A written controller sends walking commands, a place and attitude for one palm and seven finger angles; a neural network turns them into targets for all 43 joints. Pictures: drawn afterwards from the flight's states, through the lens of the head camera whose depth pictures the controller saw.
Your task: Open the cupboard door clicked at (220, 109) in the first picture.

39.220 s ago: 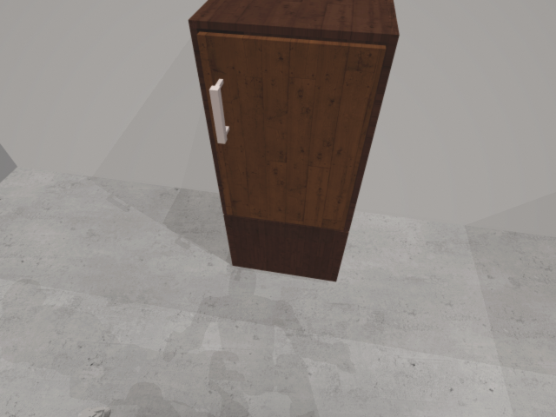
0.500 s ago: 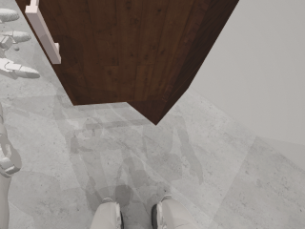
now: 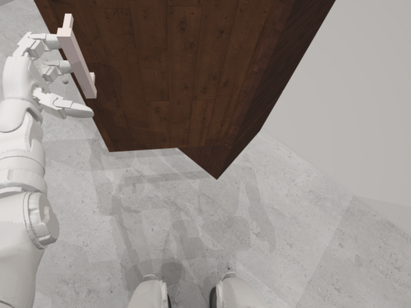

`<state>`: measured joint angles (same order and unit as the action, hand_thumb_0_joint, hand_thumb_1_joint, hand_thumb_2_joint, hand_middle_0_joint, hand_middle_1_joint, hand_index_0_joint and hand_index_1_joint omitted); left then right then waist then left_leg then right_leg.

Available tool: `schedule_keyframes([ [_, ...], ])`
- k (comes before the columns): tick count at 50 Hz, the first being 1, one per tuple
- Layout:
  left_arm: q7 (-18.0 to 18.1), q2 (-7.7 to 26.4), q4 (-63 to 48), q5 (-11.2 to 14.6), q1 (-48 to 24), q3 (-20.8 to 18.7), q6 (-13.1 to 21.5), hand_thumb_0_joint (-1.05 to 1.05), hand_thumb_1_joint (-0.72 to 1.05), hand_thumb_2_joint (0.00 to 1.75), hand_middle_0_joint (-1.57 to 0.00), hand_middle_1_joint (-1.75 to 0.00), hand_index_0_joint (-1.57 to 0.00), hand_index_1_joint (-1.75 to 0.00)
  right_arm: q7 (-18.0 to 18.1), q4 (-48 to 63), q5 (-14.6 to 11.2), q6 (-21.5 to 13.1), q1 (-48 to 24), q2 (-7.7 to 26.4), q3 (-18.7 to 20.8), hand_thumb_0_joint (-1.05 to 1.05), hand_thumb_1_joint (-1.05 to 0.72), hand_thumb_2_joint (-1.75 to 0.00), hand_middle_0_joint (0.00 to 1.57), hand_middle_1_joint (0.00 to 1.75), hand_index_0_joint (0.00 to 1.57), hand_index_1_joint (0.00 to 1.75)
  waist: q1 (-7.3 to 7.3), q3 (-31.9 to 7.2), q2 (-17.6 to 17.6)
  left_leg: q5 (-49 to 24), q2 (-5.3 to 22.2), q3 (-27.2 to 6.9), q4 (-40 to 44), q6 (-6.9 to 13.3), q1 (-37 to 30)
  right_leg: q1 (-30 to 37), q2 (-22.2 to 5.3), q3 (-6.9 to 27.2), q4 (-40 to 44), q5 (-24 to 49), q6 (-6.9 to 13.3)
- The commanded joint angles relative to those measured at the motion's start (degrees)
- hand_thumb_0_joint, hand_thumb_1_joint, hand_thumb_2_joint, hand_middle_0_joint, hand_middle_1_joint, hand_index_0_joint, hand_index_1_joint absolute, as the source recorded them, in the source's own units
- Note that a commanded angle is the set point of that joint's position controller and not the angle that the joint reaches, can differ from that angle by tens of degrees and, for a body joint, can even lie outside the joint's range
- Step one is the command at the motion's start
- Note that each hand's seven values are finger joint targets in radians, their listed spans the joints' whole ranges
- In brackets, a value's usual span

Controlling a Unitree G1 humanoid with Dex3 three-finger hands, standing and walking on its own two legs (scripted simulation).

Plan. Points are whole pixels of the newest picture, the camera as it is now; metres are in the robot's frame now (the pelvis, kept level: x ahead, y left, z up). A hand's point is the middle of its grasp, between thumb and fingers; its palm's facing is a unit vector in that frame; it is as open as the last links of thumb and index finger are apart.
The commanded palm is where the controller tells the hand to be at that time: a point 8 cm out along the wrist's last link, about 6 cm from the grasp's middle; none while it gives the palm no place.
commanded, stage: slide the fingers in behind the handle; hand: left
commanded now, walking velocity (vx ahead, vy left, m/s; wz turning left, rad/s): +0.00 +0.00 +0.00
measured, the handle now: (80, 60) +0.56 +0.20 +0.08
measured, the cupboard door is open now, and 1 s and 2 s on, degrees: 47 47 49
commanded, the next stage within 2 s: close the thumb around the handle in 0.92 s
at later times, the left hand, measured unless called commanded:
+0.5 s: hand (90, 79) +0.51 +0.18 +0.09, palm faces +0.05 -1.00 -0.01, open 14.0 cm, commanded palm +0.49 +0.22 +0.08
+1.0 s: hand (88, 81) +0.51 +0.19 +0.08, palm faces +0.06 -1.00 -0.01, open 14.0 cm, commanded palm +0.49 +0.22 +0.08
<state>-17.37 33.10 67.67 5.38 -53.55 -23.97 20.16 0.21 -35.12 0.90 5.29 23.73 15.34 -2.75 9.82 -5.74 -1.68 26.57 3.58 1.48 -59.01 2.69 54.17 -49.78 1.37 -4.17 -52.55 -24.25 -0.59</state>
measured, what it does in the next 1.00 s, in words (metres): stands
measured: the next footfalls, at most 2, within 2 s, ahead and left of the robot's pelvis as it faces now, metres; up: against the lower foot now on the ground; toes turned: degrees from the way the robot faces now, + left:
none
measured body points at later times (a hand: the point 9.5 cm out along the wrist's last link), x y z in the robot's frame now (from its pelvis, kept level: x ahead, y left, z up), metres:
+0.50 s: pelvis +0.00 -0.02 +0.00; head +0.12 +0.01 +0.43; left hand +0.51 +0.23 +0.09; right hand -0.02 -0.28 -0.11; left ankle +0.01 +0.08 -0.67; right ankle +0.00 -0.14 -0.67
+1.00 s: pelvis -0.01 -0.02 +0.00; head +0.13 +0.00 +0.43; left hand +0.50 +0.24 +0.09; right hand -0.01 -0.29 -0.11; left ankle +0.01 +0.08 -0.67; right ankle +0.00 -0.14 -0.67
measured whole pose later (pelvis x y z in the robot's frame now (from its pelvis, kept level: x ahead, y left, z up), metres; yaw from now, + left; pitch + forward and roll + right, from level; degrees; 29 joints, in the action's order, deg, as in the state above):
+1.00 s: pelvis -0.01 -0.02 +0.00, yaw +0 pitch +21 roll -4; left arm -13.0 31.2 69.9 4.4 -54.9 -23.5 21.9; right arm 0.3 -35.9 0.8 3.7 23.3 15.8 -2.3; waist 10.5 -5.4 -1.8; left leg 25.9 3.8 1.2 -58.9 1.4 54.6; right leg -51.1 1.7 -4.3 -54.3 -24.6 0.8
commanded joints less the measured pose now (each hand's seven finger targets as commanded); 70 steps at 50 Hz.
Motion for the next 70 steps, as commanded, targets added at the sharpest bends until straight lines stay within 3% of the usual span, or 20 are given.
schedule_keyframes([
  [1,2.64,11.66,-11.79,0.15,-28.06,0.26,4.6,0.0,-0.5,0.3,-0.3,-1.2,-0.3,-1.2,0.48,1.36,0.32,-0.93,10.52,11.13,4.34,0.0,-0.9,-0.9,0.2,0.3,0.2,0.3,1.82,-24.89,-9.52,-27.23,-0.5,-7.1,6.34,-2.17,-29.23,0.2,2.48,0.08,3.94,14.73,1.87],
  [5,3.86,14.01,-11.47,-0.32,-26.93,-2.08,5.68,0.0,-0.5,0.3,-0.3,-1.2,-0.3,-1.2,0.36,1.64,0.44,-1.36,10.4,11.13,4.22,0.0,-0.9,-0.9,0.2,0.3,0.2,0.3,0.99,-27.98,-8.7,-28.05,-1.05,-6.12,5.56,-1.8,-27.84,3.38,2.35,0.81,3.38,17.31,1.75],
  [8,3.91,13.55,-9.88,-0.68,-25.19,-1.54,5.19,0.0,-0.5,0.3,-0.3,-1.2,-0.3,-1.2,0.27,2.2,0.21,-1.28,9.91,10.94,4.07,0.0,-0.9,-0.9,0.2,0.3,0.2,0.3,1.13,-26.07,-6.34,-25.35,-1.36,-5.04,5.57,-1.21,-24.29,5.59,2.34,1.28,3.69,18.03,1.51],
  [10,3.89,13.13,-12.1,-0.66,-27.56,-0.91,5.76,0.0,-0.5,0.3,-0.3,-1.2,-0.3,-1.2,0.29,2.24,0.23,-1.39,9.83,10.83,4.1,0.0,-0.9,-0.9,0.2,0.3,0.2,0.3,1.17,-28.06,-8.88,-26.32,-1.37,-5.24,5.49,-1.39,-25.95,5.22,2.29,1.32,3.35,18.42,1.58],
  [13,4.0,13.76,-11.62,-0.14,-25.54,-2.14,5.74,0.0,-0.5,0.3,-0.3,-1.2,-0.3,-1.2,0.32,2.36,0.11,-1.34,9.93,10.9,4.28,0.0,-0.9,-0.9,0.2,0.3,0.2,0.3,0.55,-28.17,-6.97,-25.86,-1.43,-4.86,5.57,-1.29,-25.08,6.95,2.38,1.53,3.69,18.93,1.53],
  [17,4.03,10.86,-10.62,-0.03,-26.77,0.29,5.29,0.0,-0.5,0.3,-0.3,-1.2,-0.3,-1.2,0.23,1.78,-0.01,-1.49,10.05,10.69,4.27,0.0,-0.9,-0.9,0.2,0.3,0.2,0.3,1.68,-25.78,-6.37,-23.04,-1.62,-4.52,5.68,-0.97,-23.11,6.3,2.35,1.76,4.19,17.75,1.39],
  [21,4.9,7.85,-11.52,0.1,-27.55,1.81,5.73,0.0,-0.5,0.3,-0.3,-1.2,-0.3,-1.2,0.15,1.29,0.18,-1.83,10.15,10.33,4.56,0.0,-0.9,-0.9,0.2,0.3,0.2,0.3,1.91,-27.54,-7.69,-24.0,-1.65,-4.78,5.47,-1.15,-25.39,5.02,2.25,1.65,4.21,17.63,1.43],
  [24,5.83,10.33,-9.67,-0.22,-27.81,-0.07,5.44,0.0,-0.5,0.3,-0.3,-1.2,-0.3,-1.2,0.27,1.1,0.28,-2.01,10.67,10.59,4.34,0.0,-0.9,-0.9,0.2,0.3,0.2,0.3,1.85,-25.34,-5.51,-21.85,-1.96,-4.38,5.5,-0.68,-21.67,6.64,2.22,2.04,4.26,17.42,1.45],
  [28,6.77,12.13,-10.92,-1.23,-26.8,-1.29,6.03,0.0,-0.5,0.3,-0.3,-1.2,-0.3,-1.2,0.08,1.4,0.39,-2.14,10.57,10.55,4.47,0.0,-0.9,-0.9,0.2,0.3,0.2,0.3,0.85,-28.17,-6.47,-23.36,-1.99,-4.17,5.31,-0.83,-22.53,8.0,2.03,2.3,3.86,18.85,1.47],
  [36,5.6,10.81,-9.18,-0.58,-26.19,0.0,5.75,0.0,-0.5,0.3,-0.3,-1.2,-0.3,-1.2,0.33,1.74,-0.1,-2.08,9.89,10.38,4.25,0.0,-0.9,-0.9,0.2,0.3,0.2,0.3,1.72,-25.41,-5.17,-20.76,-2.26,-3.2,5.67,-0.42,-19.57,9.39,2.08,2.92,4.62,19.2,1.18],
  [38,5.42,14.07,-10.66,-0.36,-26.91,-2.29,5.87,0.0,-0.5,0.3,-0.3,-1.2,-0.3,-1.2,0.59,1.76,-0.03,-2.07,10.2,10.74,4.34,0.0,-0.9,-0.9,0.2,0.3,0.2,0.3,1.0,-27.26,-4.94,-20.98,-2.3,-3.22,5.67,-0.36,-19.03,11.46,1.99,3.32,4.51,19.84,1.15],
  [40,4.95,11.75,-12.36,-0.29,-27.04,-0.58,6.7,0.0,-0.5,0.3,-0.3,-1.2,-0.3,-1.2,0.48,1.71,-0.02,-2.26,10.13,10.3,4.42,0.0,-0.9,-0.9,0.2,0.3,0.2,0.3,1.08,-29.29,-7.65,-23.79,-2.27,-3.53,5.45,-0.67,-22.27,10.11,1.95,2.89,3.93,21.32,1.3],
  [43,4.59,11.28,-8.9,0.03,-25.25,-0.42,5.79,0.0,-0.5,0.3,-0.3,-1.2,-0.3,-1.2,0.55,1.29,-0.14,-2.16,10.11,10.57,4.33,0.0,-0.9,-0.9,0.2,0.3,0.2,0.3,1.66,-25.34,-3.99,-21.12,-2.14,-3.39,5.64,-0.43,-19.44,9.62,2.07,2.88,4.67,19.38,1.11],
  [45,4.39,10.86,-8.58,0.1,-26.77,0.09,5.49,0.0,-0.5,0.3,-0.3,-1.2,-0.3,-1.2,0.65,1.22,-0.13,-2.31,10.01,10.63,4.28,0.0,-0.9,-0.9,0.2,0.3,0.2,0.3,2.1,-25.04,-4.95,-20.49,-2.2,-3.44,5.45,-0.39,-19.49,8.4,1.98,2.9,4.64,18.62,1.13],
  [47,4.41,13.19,-9.49,-0.06,-27.46,-1.13,5.42,0.0,-0.5,0.3,-0.3,-1.2,-0.3,-1.2,0.85,1.24,-0.15,-2.26,10.07,10.8,4.27,0.0,-0.9,-0.9,0.2,0.3,0.2,0.3,1.81,-25.92,-5.72,-20.86,-2.16,-3.51,5.36,-0.43,-19.74,8.72,1.86,3.03,4.48,18.72,1.16],
  [51,4.49,11.63,-11.24,0.42,-26.74,-1.15,6.66,0.0,-0.5,0.3,-0.3,-1.2,-0.3,-1.2,0.49,0.98,0.22,-2.58,10.12,10.54,4.53,0.0,-0.9,-0.9,0.2,0.3,0.2,0.3,1.15,-29.31,-7.43,-24.66,-1.93,-4.09,4.74,-0.85,-23.79,7.77,2.07,2.41,3.74,20.19,1.37],
  [58,4.76,10.69,-9.86,-0.09,-27.54,0.3,5.29,0.0,-0.11,0.47,-0.33,-1.24,-0.33,-1.24,0.48,1.31,0.0,-2.14,9.9,10.74,4.38,0.0,-0.9,-0.9,0.2,0.3,0.2,0.3,1.91,-25.59,-6.16,-21.91,-1.91,-4.28,5.44,-0.83,-21.77,6.4,2.09,2.1,4.17,17.52,1.3],
  [61,5.37,9.58,-12.91,-0.17,-28.8,0.76,6.69,0.0,0.06,0.54,-0.34,-1.26,-0.34,-1.26,0.31,1.08,0.31,-2.45,9.95,10.56,4.61,0.0,-0.9,-0.9,0.2,0.3,0.2,0.3,1.46,-28.94,-10.34,-25.81,-1.52,-5.35,5.27,-1.47,-27.37,3.86,2.19,1.45,3.49,17.86,1.74],
  [66,5.93,6.52,-11.3,-0.05,-26.8,2.33,6.34,0.0,0.34,0.66,-0.36,-1.29,-0.36,-1.29,-0.22,0.53,0.49,-2.14,10.18,10.55,4.79,0.0,-0.9,-0.9,0.2,0.3,0.2,0.3,1.68,-27.87,-9.14,-28.27,-1.21,-5.77,5.26,-1.79,-28.35,2.77,2.31,0.86,3.49,18.34,1.64],
  [70,7.01,8.98,-9.57,-0.64,-26.81,0.51,5.28,0.0,0.56,0.76,-0.38,-1.31,-0.38,-1.31,-0.01,1.07,0.48,-1.71,10.31,10.79,4.46,0.0,-0.9,-0.9,0.2,0.3,0.2,0.3,1.64,-25.56,-6.2,-25.34,-1.46,-5.55,6.02,-1.39,-24.99,4.05,2.24,0.92,3.64,17.41,1.55],
])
